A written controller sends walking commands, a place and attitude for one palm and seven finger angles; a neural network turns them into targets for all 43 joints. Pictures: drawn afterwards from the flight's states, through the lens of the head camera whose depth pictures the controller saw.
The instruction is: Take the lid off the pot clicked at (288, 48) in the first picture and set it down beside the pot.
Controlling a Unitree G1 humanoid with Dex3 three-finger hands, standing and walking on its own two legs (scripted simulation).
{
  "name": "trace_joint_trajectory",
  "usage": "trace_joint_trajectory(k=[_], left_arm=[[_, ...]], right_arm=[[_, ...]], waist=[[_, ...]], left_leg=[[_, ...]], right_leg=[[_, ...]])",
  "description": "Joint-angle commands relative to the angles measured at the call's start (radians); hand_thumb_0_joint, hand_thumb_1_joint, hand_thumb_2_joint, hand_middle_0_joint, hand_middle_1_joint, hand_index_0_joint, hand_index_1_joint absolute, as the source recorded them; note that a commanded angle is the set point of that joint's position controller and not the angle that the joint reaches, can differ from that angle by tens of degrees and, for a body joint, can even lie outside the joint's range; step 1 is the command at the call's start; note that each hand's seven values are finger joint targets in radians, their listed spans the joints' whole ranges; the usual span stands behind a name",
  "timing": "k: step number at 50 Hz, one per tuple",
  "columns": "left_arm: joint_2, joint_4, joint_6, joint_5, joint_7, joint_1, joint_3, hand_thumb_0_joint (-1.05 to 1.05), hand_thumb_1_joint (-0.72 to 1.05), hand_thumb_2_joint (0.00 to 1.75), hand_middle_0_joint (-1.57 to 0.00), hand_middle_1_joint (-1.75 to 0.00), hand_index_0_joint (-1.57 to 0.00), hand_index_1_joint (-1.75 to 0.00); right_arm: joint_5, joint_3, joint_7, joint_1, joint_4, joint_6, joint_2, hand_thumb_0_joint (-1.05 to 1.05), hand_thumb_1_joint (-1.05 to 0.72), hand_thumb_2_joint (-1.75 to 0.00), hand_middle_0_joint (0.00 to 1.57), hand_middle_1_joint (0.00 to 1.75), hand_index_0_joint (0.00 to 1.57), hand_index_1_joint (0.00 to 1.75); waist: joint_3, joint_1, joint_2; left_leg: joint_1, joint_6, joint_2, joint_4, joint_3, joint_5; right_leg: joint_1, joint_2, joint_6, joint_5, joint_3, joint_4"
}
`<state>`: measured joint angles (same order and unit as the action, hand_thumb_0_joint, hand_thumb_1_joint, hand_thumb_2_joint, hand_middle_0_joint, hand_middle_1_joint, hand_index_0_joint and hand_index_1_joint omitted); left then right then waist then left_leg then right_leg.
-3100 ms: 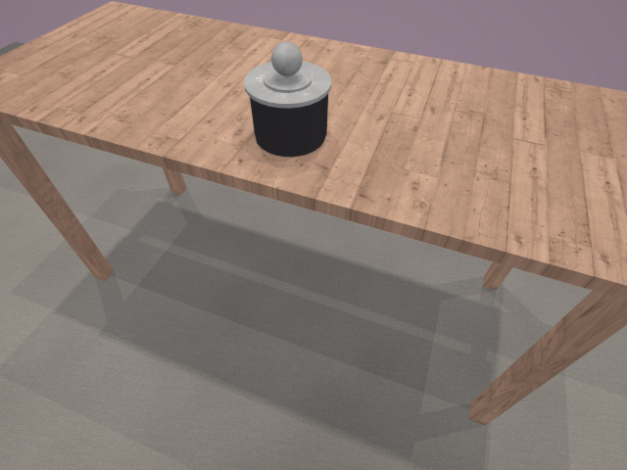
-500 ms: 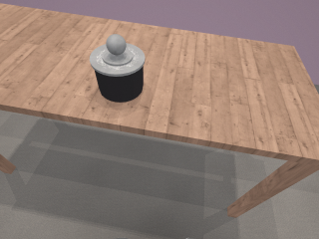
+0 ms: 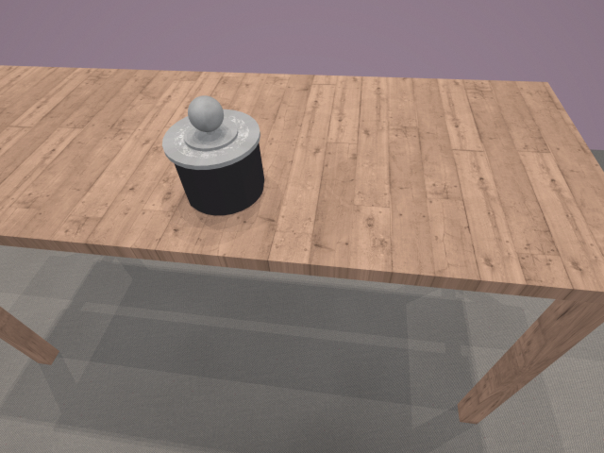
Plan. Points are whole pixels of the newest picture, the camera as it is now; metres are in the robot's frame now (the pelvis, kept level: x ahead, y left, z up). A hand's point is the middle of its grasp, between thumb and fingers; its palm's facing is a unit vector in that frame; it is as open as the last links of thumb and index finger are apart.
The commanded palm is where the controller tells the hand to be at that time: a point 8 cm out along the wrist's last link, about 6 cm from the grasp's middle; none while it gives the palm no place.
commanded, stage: look again from close up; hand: left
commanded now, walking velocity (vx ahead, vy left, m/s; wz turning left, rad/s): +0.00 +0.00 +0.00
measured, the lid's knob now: (205, 114) +0.55 +0.17 +0.18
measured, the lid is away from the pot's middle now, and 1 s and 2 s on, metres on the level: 0.00 0.00 0.00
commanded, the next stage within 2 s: lift the closed hand beside the body in 0.76 s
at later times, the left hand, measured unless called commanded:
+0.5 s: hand out of the picture +0.05 +0.18 -0.17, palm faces +0.01 -0.98 -0.21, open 7.3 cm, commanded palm none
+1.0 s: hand (164, 451) +0.15 +0.20 -0.08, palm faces +0.19 -0.94 -0.28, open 7.0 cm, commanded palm +0.11 +0.24 -0.03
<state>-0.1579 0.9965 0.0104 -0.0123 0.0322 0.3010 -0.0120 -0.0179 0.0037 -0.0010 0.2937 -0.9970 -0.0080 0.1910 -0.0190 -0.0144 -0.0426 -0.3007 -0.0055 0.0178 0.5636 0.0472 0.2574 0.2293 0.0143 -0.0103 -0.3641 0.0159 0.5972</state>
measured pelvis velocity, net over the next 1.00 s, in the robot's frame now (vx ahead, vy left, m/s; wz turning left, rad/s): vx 0.03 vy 0.01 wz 0.03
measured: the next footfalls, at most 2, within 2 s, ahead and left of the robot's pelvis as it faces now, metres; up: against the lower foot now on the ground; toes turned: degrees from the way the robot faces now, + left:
none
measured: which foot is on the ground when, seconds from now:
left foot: down 0.00-1.00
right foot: down 0.00-1.00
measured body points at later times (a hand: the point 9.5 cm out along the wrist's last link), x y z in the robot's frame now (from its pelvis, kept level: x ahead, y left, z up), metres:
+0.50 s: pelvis +0.02 +0.00 +0.00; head +0.04 +0.00 +0.45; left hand +0.05 +0.23 -0.15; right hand +0.06 -0.23 -0.15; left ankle +0.03 +0.12 -0.73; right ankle -0.03 -0.11 -0.73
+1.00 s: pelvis +0.03 +0.01 +0.01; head +0.03 +0.00 +0.46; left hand +0.13 +0.25 -0.06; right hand +0.12 -0.22 -0.13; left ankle +0.03 +0.12 -0.73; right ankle -0.03 -0.11 -0.73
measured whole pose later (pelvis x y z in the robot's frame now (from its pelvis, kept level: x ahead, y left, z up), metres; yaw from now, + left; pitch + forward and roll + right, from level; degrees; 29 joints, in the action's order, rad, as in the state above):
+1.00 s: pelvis +0.03 +0.01 +0.01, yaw +2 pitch -1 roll +1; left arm -0.17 0.35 -0.03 0.00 0.12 0.43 0.00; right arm 0.03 0.00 -0.03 0.30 -0.89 0.19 0.20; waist -0.01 0.03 -0.01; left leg -0.21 0.01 -0.01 0.47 0.03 0.24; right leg 0.12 0.04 0.01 -0.34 0.04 0.47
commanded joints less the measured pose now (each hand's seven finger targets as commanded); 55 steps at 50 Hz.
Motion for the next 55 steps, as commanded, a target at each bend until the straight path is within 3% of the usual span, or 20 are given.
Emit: trace_joint_trajectory(k=[1, 4, 9, 16, 22, 35, 42, 43, 44, 45, 46, 47, 48, 49, 50, 51, 52, 54, 55], left_arm=[[-0.148, -0.057, 0.021, 0.005, 0.014, 0.019, 0.034, 0.0, 0.9, 0.9, -0.2, -0.3, -0.2, -0.3], [-0.149, -0.048, 0.02, 0.005, 0.017, 0.023, 0.032, 0.0, 0.9, 0.9, -0.2, -0.3, -0.2, -0.3], [-0.152, -0.04, 0.013, 0.005, 0.015, 0.009, 0.032, 0.0, 0.9, 0.9, -0.2, -0.3, -0.2, -0.3], [-0.154, -0.033, 0.011, 0.005, 0.012, 0.012, 0.037, 0.0, 0.9, 0.9, -0.2, -0.3, -0.2, -0.3], [-0.151, -0.021, 0.008, 0.004, 0.011, 0.011, 0.036, 0.0, 0.9, 0.9, -0.2, -0.3, -0.2, -0.3], [-0.153, -0.001, 0.01, 0.004, 0.008, 0.036, 0.033, 0.0, 0.9, 0.9, -0.2, -0.3, -0.2, -0.3], [-0.143, 0.007, 0.008, 0.004, 0.009, 0.04, 0.033, 0.0, 0.9, 0.9, -0.2, -0.3, -0.2, -0.3], [-0.126, 0.046, 0.034, -0.016, 0.046, 0.113, 0.03, 0.0, 0.9, 0.9, -0.2, -0.3, -0.2, -0.3], [-0.296, -1.168, 0.175, 0.107, 0.055, -0.514, 0.066, 0.0, 0.9, 0.9, -0.24, -0.35, -0.24, -0.35], [-0.397, -1.161, 0.135, 0.077, 0.13, -0.311, 0.158, 0.0, 0.9, 0.9, -0.29, -0.4, -0.29, -0.4], [-0.179, -1.061, 0.024, 0.038, 0.132, 0.057, 0.053, 0.0, 0.9, 0.9, -0.33, -0.44, -0.33, -0.44], [-0.07, -0.844, -0.051, 0.027, 0.134, 0.225, 0.036, 0.0, 0.9, 0.9, -0.38, -0.49, -0.38, -0.49], [-0.026, -0.73, -0.079, 0.001, 0.124, 0.292, 0.016, 0.0, 0.9, 0.9, -0.42, -0.54, -0.42, -0.54], [-0.015, -0.642, -0.082, -0.016, 0.102, 0.325, 0.022, 0.0, 0.9, 0.9, -0.46, -0.59, -0.46, -0.59], [-0.019, -0.576, -0.072, -0.019, 0.087, 0.444, 0.069, 0.0, 0.9, 0.9, -0.51, -0.64, -0.51, -0.64], [-0.033, -0.614, -0.059, -0.025, 0.066, 0.492, 0.072, 0.0, 0.9, 0.9, -0.55, -0.68, -0.55, -0.68], [-0.078, -0.767, -0.029, -0.01, 0.049, 0.474, 0.101, 0.0, 0.9, 0.9, -0.6, -0.73, -0.6, -0.73], [-0.163, -1.051, 0.028, 0.007, 0.039, 0.347, 0.133, 0.0, 0.9, 0.9, -0.68, -0.83, -0.68, -0.83], [-0.214, -1.089, 0.04, 0.015, 0.046, 0.31, 0.182, 0.0, 0.9, 0.9, -0.73, -0.88, -0.73, -0.88]], right_arm=[[0.005, 0.014, -0.011, 0.006, 0.052, 0.036, 0.087, 0.0, -0.9, -0.9, 0.2, 0.3, 0.2, 0.3], [0.007, 0.012, -0.016, 0.002, 0.031, 0.036, 0.078, 0.0, -0.9, -0.9, 0.2, 0.3, 0.2, 0.3], [0.007, 0.013, -0.02, -0.003, 0.011, 0.033, 0.074, 0.0, -0.9, -0.9, 0.2, 0.3, 0.2, 0.3], [0.008, 0.017, -0.026, -0.012, 0.002, 0.037, 0.086, 0.0, -0.9, -0.9, 0.2, 0.3, 0.2, 0.3], [0.01, 0.018, -0.028, -0.027, -0.004, 0.034, 0.087, 0.0, -0.9, -0.9, 0.2, 0.3, 0.2, 0.3], [0.013, 0.02, -0.028, -0.039, -0.014, 0.035, 0.087, 0.0, -0.9, -0.9, 0.2, 0.3, 0.2, 0.3], [0.013, 0.017, -0.029, -0.032, -0.025, 0.037, 0.089, 0.0, -0.9, -0.9, 0.2, 0.3, 0.2, 0.3], [0.015, 0.022, -0.024, -0.101, 0.025, 0.039, 0.112, 0.0, -0.9, -0.9, 0.2, 0.3, 0.2, 0.3], [0.075, 0.023, -0.022, -0.066, 0.306, 0.21, 0.192, 0.0, -0.9, -0.9, 0.2, 0.3, 0.2, 0.3], [0.069, 0.0, -0.054, -0.137, 0.275, 0.277, 0.149, 0.0, -0.9, -0.9, 0.2, 0.3, 0.2, 0.3], [0.07, 0.009, -0.057, -0.133, 0.307, 0.309, 0.133, 0.0, -0.9, -0.9, 0.2, 0.3, 0.2, 0.3], [0.06, 0.008, -0.049, -0.165, 0.255, 0.31, 0.123, 0.0, -0.9, -0.9, 0.2, 0.3, 0.2, 0.3], [0.047, 0.034, -0.031, -0.155, 0.29, 0.296, 0.128, 0.0, -0.9, -0.9, 0.2, 0.3, 0.2, 0.3], [0.036, 0.058, -0.019, -0.163, 0.309, 0.265, 0.142, 0.0, -0.9, -0.9, 0.2, 0.3, 0.2, 0.3], [0.04, 0.079, -0.011, -0.186, 0.337, 0.238, 0.141, 0.0, -0.9, -0.9, 0.2, 0.3, 0.2, 0.3], [0.038, 0.085, -0.005, -0.198, 0.375, 0.216, 0.142, 0.0, -0.9, -0.9, 0.2, 0.3, 0.2, 0.3], [0.04, 0.082, -0.003, -0.216, 0.423, 0.206, 0.138, 0.0, -0.9, -0.9, 0.2, 0.3, 0.2, 0.3], [0.041, 0.061, -0.016, -0.235, 0.509, 0.209, 0.131, 0.0, -0.9, -0.9, 0.2, 0.3, 0.2, 0.3], [0.042, 0.058, -0.026, -0.239, 0.521, 0.204, 0.13, 0.0, -0.9, -0.9, 0.2, 0.3, 0.2, 0.3]], waist=[[0.006, 0.009, 0.063], [-0.003, 0.012, 0.068], [-0.029, 0.014, 0.049], [0.017, 0.017, 0.032], [-0.011, 0.016, 0.034], [-0.001, 0.02, 0.056], [-0.005, 0.021, 0.035], [-0.023, 0.039, 0.023], [0.415, 0.036, -0.13], [0.389, 0.041, -0.186], [0.356, 0.055, -0.262], [0.243, 0.058, -0.183], [0.117, 0.054, -0.034], [0.032, 0.041, 0.127], [0.005, 0.055, 0.234], [-0.013, 0.065, 0.259], [0.011, 0.076, 0.221], [0.049, 0.066, 0.104], [0.033, 0.058, 0.066]], left_leg=[[0.055, 0.031, 0.068, -0.076, -0.072, -0.146], [0.054, 0.027, 0.069, -0.08, -0.065, -0.164], [0.059, 0.024, 0.072, -0.094, -0.064, -0.144], [0.11, 0.027, 0.085, -0.085, -0.072, -0.235], [0.119, 0.028, 0.088, -0.102, -0.072, -0.233], [0.15, 0.032, 0.091, -0.116, -0.077, -0.254], [0.151, 0.035, 0.091, -0.128, -0.084, -0.274], [0.11, 0.012, 0.092, 0.075, -0.04, -0.363], [0.333, 0.01, -0.005, -0.12, -0.075, -0.45], [0.4, 0.01, 0.008, -0.08, -0.055, -0.477], [0.41, 0.007, 0.019, -0.139, -0.081, -0.578], [0.365, 0.011, 0.02, -0.138, -0.08, -0.622], [0.268, 0.013, 0.018, -0.134, -0.083, -0.575], [0.176, 0.019, 0.02, -0.129, -0.077, -0.491], [0.126, 0.023, 0.023, -0.125, -0.065, -0.442], [0.087, 0.019, 0.014, -0.119, -0.047, -0.37], [0.087, 0.017, 0.006, -0.127, -0.037, -0.322], [0.122, 0.02, -0.003, -0.139, -0.024, -0.227], [0.123, 0.018, -0.003, -0.133, -0.018, -0.19]], right_leg=[[0.024, 0.08, -0.045, 0.201, -0.106, -0.145], [0.002, 0.083, -0.044, 0.259, -0.106, -0.148], [0.01, 0.08, -0.041, 0.237, -0.105, -0.168], [-0.026, 0.077, -0.034, 0.319, -0.09, -0.16], [-0.018, 0.078, -0.029, 0.314, -0.088, -0.18], [-0.042, 0.083, -0.022, 0.341, -0.08, -0.199], [-0.048, 0.086, -0.021, 0.321, -0.072, -0.202], [-0.014, 0.136, 0.005, 0.692, -0.143, -0.218], [-0.175, 0.067, -0.023, 0.672, -0.036, -0.129], [-0.106, 0.028, -0.029, 0.537, -0.014, -0.106], [-0.077, 0.018, -0.031, 0.439, 0.021, -0.11], [-0.071, 0.014, -0.017, 0.379, 0.058, -0.144], [-0.023, 0.006, -0.004, 0.385, 0.077, -0.172], [0.02, 0.001, 0.006, 0.394, 0.09, -0.18], [0.01, 0.0, 0.006, 0.411, 0.095, -0.185], [0.019, 0.003, 0.006, 0.396, 0.086, -0.181], [0.0, 0.009, 0.004, 0.362, 0.073, -0.183], [0.002, 0.011, 0.005, 0.275, 0.052, -0.21], [0.019, 0.014, 0.006, 0.25, 0.048, -0.228]])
